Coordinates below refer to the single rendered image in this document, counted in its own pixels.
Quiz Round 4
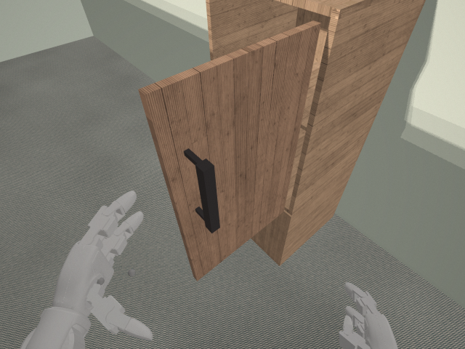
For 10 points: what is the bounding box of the left robot hand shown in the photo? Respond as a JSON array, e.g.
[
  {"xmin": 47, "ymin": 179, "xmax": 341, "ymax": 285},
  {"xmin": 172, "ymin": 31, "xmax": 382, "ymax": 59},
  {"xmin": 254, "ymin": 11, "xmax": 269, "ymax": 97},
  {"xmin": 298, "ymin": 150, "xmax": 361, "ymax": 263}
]
[{"xmin": 52, "ymin": 190, "xmax": 153, "ymax": 341}]

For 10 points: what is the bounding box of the right robot hand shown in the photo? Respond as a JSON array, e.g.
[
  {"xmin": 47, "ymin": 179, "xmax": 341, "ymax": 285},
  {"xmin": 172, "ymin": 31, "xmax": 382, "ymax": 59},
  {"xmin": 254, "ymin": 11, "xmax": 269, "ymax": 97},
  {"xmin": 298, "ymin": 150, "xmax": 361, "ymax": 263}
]
[{"xmin": 339, "ymin": 282, "xmax": 398, "ymax": 349}]

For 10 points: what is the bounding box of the cupboard door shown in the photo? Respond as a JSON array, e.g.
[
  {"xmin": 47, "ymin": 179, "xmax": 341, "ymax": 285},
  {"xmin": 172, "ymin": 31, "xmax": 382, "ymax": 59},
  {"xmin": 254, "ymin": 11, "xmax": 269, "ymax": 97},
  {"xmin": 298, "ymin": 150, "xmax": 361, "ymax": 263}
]
[{"xmin": 138, "ymin": 20, "xmax": 321, "ymax": 281}]

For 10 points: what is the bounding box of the left robot forearm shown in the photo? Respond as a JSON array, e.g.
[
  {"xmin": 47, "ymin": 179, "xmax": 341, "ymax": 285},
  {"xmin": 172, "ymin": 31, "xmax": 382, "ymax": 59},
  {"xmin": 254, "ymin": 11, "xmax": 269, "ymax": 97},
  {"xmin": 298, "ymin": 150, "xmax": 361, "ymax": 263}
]
[{"xmin": 20, "ymin": 307, "xmax": 91, "ymax": 349}]

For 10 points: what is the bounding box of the handle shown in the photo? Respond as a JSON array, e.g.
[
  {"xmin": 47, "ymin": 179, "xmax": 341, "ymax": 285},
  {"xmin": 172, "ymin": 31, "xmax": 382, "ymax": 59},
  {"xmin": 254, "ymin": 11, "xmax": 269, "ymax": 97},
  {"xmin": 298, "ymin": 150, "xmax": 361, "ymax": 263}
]
[{"xmin": 184, "ymin": 149, "xmax": 220, "ymax": 233}]

